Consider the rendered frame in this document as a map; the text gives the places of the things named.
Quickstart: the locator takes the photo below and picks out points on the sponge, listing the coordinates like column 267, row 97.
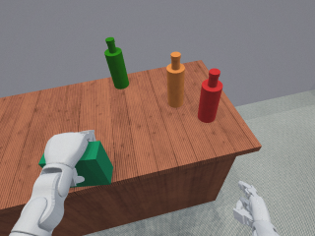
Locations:
column 95, row 166

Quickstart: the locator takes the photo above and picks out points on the robot left hand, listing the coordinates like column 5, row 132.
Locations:
column 67, row 149

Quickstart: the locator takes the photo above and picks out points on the robot left forearm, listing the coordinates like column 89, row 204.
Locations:
column 45, row 209

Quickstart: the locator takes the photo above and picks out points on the robot right forearm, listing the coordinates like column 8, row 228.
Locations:
column 264, row 228

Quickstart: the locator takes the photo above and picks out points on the robot right hand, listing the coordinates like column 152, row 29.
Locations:
column 255, row 208

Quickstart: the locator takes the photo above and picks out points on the table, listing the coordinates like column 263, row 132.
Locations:
column 164, row 158

